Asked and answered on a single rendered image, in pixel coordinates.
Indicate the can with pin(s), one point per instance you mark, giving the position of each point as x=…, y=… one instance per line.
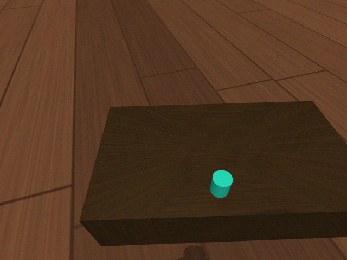
x=221, y=183

